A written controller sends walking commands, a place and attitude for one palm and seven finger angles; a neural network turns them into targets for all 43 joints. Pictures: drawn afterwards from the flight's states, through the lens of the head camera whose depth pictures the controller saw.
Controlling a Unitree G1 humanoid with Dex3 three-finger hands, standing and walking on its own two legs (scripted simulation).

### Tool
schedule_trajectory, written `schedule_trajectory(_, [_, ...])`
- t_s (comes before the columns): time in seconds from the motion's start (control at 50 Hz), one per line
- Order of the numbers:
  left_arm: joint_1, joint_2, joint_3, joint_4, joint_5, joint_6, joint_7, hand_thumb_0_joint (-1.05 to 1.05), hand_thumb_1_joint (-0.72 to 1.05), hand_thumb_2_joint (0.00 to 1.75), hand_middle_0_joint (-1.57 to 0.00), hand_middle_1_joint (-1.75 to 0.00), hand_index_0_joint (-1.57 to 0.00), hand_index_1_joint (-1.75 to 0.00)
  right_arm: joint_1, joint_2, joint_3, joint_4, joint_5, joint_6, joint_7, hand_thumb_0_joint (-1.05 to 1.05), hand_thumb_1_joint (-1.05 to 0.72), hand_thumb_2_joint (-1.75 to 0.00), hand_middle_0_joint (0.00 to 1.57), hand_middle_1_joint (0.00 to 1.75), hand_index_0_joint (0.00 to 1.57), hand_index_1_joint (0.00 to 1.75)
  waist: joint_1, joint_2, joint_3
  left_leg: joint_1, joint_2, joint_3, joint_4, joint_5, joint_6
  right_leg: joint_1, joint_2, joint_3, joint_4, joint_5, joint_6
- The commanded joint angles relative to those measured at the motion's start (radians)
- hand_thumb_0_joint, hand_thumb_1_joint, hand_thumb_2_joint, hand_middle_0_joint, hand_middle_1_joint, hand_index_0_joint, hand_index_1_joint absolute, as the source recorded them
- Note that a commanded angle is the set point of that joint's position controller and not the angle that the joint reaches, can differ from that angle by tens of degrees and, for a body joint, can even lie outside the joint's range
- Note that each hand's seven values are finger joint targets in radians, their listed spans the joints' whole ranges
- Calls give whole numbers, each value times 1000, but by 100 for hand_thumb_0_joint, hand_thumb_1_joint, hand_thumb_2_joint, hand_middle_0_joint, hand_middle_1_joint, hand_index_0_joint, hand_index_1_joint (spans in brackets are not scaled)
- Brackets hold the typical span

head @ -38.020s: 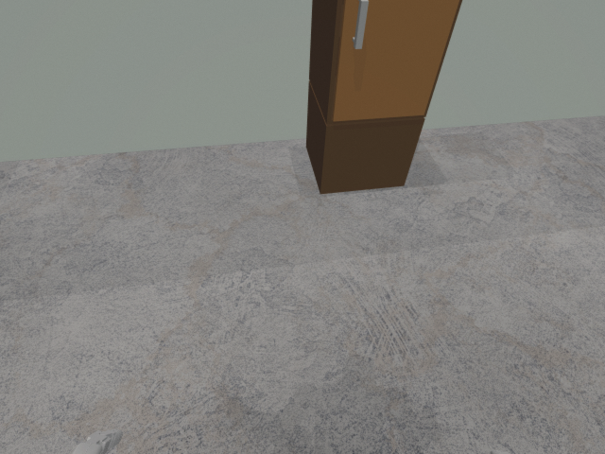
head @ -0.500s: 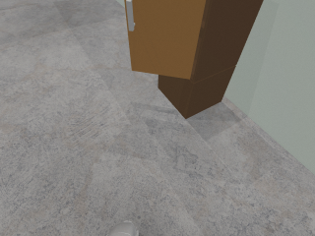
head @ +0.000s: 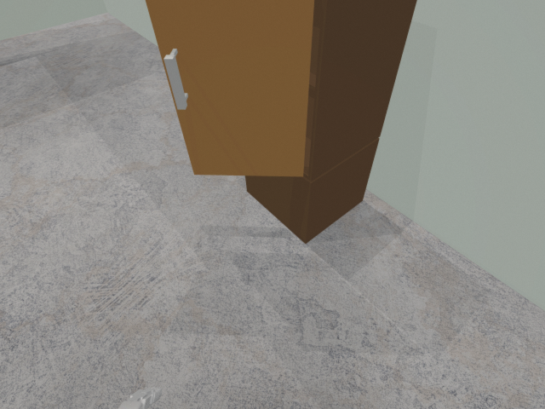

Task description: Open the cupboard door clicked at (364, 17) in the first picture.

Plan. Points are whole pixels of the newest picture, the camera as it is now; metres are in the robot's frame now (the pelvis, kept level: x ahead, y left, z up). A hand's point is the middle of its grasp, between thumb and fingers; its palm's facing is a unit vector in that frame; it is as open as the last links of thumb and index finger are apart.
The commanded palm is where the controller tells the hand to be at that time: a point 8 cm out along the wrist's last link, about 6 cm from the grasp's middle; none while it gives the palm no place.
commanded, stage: take the last steps up to it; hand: left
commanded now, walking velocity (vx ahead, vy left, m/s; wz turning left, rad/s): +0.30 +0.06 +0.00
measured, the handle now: (178, 79) +0.89 +0.28 +0.04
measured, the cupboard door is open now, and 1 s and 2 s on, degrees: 47 47 47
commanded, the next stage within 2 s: come to a stop and stand still in 0.66 s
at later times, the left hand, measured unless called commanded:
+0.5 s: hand out of the picture +0.11 +0.22 -0.19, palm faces +0.11 -0.98 -0.14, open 7.3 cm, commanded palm none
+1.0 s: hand (178, 271) +0.42 +0.23 -0.17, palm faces -0.03 -0.98 -0.20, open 7.3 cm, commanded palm none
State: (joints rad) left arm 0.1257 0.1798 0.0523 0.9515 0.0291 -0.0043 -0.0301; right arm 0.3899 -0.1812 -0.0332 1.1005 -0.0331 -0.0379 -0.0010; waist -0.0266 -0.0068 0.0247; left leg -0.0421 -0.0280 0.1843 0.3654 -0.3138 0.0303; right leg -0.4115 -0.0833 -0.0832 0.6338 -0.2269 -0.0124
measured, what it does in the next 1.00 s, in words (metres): walks ahead: right foot, then left foot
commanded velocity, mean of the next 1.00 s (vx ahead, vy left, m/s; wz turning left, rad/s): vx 0.10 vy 0.05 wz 0.00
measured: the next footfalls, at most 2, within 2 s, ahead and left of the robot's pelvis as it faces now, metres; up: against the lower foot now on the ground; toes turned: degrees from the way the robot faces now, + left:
right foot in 0.02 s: +0.12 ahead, -0.11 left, +0.00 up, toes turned -6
left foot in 0.44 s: +0.34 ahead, +0.18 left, +0.00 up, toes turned +5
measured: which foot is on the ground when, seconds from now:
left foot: down 0.00-0.04, up 0.06-0.42, down 0.44-1.00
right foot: up 0.00-0.00, down 0.02-0.46, up 0.48-0.86, down 0.88-1.00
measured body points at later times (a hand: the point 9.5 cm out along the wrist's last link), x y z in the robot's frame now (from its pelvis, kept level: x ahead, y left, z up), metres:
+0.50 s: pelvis +0.19 +0.06 -0.01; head +0.21 +0.08 +0.44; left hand +0.10 +0.28 -0.18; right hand +0.31 -0.18 -0.14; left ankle +0.25 +0.15 -0.74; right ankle +0.08 -0.09 -0.70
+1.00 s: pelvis +0.32 +0.06 +0.00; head +0.35 +0.05 +0.45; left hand +0.42 +0.28 -0.15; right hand +0.28 -0.15 -0.17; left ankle +0.25 +0.16 -0.73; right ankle +0.35 -0.05 -0.74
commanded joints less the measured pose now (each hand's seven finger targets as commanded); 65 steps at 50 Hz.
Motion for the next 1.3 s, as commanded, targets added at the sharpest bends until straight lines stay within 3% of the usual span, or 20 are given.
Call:
schedule_trajectory(0.0, [319, 203, 53, 47, 5, -51, 20, 0, 90, 90, -20, -30, -20, -30, -3, -71, -10, -66, 21, -26, -1, 0, -90, -90, 20, 30, 20, 30, 146, -222, -94, -460, 59, -12, 409, -3, 8, 601, -229, 356, -251, 20, -128])
schedule_trajectory(0.02, [385, 265, 63, 61, -12, -48, 26, 0, 90, 90, -20, -30, -20, -30, -20, -90, -13, -93, 18, -22, 2, 0, -90, -90, 20, 30, 20, 30, 155, -267, -113, -584, 22, -51, 669, -312, -14, 632, -399, 578, -389, -4, -233])
schedule_trajectory(0.06, [273, 173, 48, 38, -15, -49, 44, 0, 90, 90, -20, -30, -20, -30, -126, -100, -27, -101, 15, -14, 2, 0, -90, -90, 20, 30, 20, 30, 116, -128, 22, -644, 109, -190, 781, -148, -17, 441, -341, 462, -416, 0, -208])
schedule_trajectory(0.14, [196, 92, 19, 34, -18, -74, 38, 0, 90, 90, -20, -30, -20, -30, -57, -23, -14, -65, 8, 14, 14, 0, -90, -90, 20, 30, 20, 30, 31, -116, -7, -501, 137, -154, 640, 37, -59, 290, -221, 153, -452, 178, -134])
schedule_trajectory(0.32, [245, 149, 30, 106, -5, -76, 30, 0, 90, 90, -20, -30, -20, -30, -219, -18, -21, -143, 10, 2, 41, 0, -90, -90, 20, 30, 20, 30, 60, -147, 46, -414, 100, -92, 262, 106, -52, 293, -231, 103, -419, 118, -124])
schedule_trajectory(0.38, [224, 146, 30, 114, -7, -63, 30, 0, 90, 90, -20, -30, -20, -30, -136, -54, -27, -119, 6, -11, 32, 0, -90, -90, 20, 30, 20, 30, -3, -86, 57, -167, 54, -51, 128, 132, -36, 163, -185, 55, -287, 108, -85])
schedule_trajectory(0.4, [231, 121, 24, 108, -8, -59, 27, 0, 90, 90, -20, -30, -20, -30, -24, -107, -38, -85, 2, -17, 20, 0, -90, -90, 20, 30, 20, 30, -45, 41, -9, 17, 83, -99, 93, 95, -15, 80, -132, 16, -88, 119, -61])
schedule_trajectory(0.44, [223, 58, 4, 54, -15, -59, 24, 0, 90, 90, -20, -30, -20, -30, 173, -252, -66, -55, -5, -16, -10, 0, -90, -90, 20, 30, 20, 30, -99, 316, -151, 213, 438, -581, -87, 100, 159, -188, 59, -42, 459, -367, -1])
schedule_trajectory(0.48, [150, 57, 5, 45, -9, -55, 28, 0, 90, 90, -20, -30, -20, -30, 53, -189, -45, -82, 2, -16, -19, 0, -90, -90, 20, 30, 20, 30, -53, 146, -53, 11, 414, -500, -118, 91, 174, -235, -16, 54, 625, -272, -21])
schedule_trajectory(0.56, [215, 30, 4, 82, -3, -25, 15, 0, 90, 90, -20, -30, -20, -30, -73, -105, -10, -102, 8, -37, -27, 0, -90, -90, 20, 30, 20, 30, 35, 122, 17, -169, 316, -296, -181, 196, 121, -142, -45, 63, 541, -91, 3])
schedule_trajectory(0.74, [83, 19, -4, 25, -6, -12, 19, 0, 90, 90, -20, -30, -20, -30, -31, -98, -10, -54, 2, -27, -26, 0, -90, -90, 20, 30, 20, 30, 24, 103, 20, -126, 296, -200, -144, 347, 149, -7, -4, 9, 100, -49, 10])
schedule_trajectory(0.8, [128, 31, -9, 50, -8, -14, 32, 0, 90, 90, -20, -30, -20, -30, -50, -79, 4, -40, 8, -15, -37, 0, -90, -90, 20, 30, 20, 30, 57, 57, 1, -169, 243, -145, 4, 526, 78, 197, 25, 9, -109, 108, 10])
schedule_trajectory(0.88, [141, 175, -7, 73, -19, -17, 50, 0, 90, 90, -20, -30, -20, -30, 39, -38, 7, -14, 34, 21, -29, 0, -90, -90, 20, 30, 20, 30, 14, -70, -35, -217, 80, -115, 81, 41, -55, 284, -238, 190, -166, 736, -128])
schedule_trajectory(0.98, [129, 164, 12, 58, -24, 1, 74, 0, 90, 90, -20, -30, -20, -30, 50, -67, -16, -11, 31, 53, -43, 0, -90, -90, 20, 30, 20, 30, 33, -129, -139, -188, 87, -93, 216, 338, -67, 357, -192, 148, -68, 961, -116])
schedule_trajectory(1.04, [146, 189, 28, 60, -15, 3, 83, 0, 90, 90, -20, -30, -20, -30, -35, -42, -20, -51, 34, 67, -37, 0, -90, -90, 20, 30, 20, 30, 71, -157, -131, -334, 37, -96, 375, -214, -78, 429, -299, 245, -151, 1092, -215])
schedule_trajectory(1.1, [84, 185, 39, 37, -7, 10, 85, 0, 90, 90, -20, -30, -20, -30, -58, -26, -26, -72, 34, 80, -35, 0, -90, -90, 20, 30, 20, 30, 46, -127, -120, -306, 49, -138, 342, -214, -75, 366, -279, 217, -176, 925, -209])
schedule_trajectory(1.16, [19, 155, 31, 17, -13, 22, 71, 0, 90, 90, -20, -30, -20, -30, 33, -23, -26, -48, 25, 77, -30, 0, -90, -90, 20, 30, 20, 30, -16, -110, -120, -49, 71, -118, 78, 121, -61, 125, -167, 138, -148, 365, -87])
schedule_trajectory(1.2, [20, 59, 21, -19, -27, 47, 63, 0, 90, 90, -20, -30, -20, -30, -26, -149, -45, -99, 0, 68, -34, 0, -90, -90, 20, 30, 20, 30, -8, 299, -26, -226, 363, -468, -152, 119, 90, -17, 42, 15, 123, -267, 27])
schedule_trajectory(1.22, [24, 82, 25, -16, -20, 58, 63, 0, 90, 90, -20, -30, -20, -30, -103, -163, -45, -127, -3, 70, -37, 0, -90, -90, 20, 30, 20, 30, 5, 246, 10, -350, 389, -456, -176, 32, 152, 45, 47, 98, 271, -310, 8])
schedule_trajectory(1.28, [93, 74, 29, 28, -6, 65, 52, 0, 90, 90, -20, -30, -20, -30, -193, -124, -24, -151, -3, 52, -45, 0, -90, -90, 20, 30, 20, 30, 52, 136, 69, -339, 303, -355, -148, 47, 123, -9, 51, 130, 396, -227, -3])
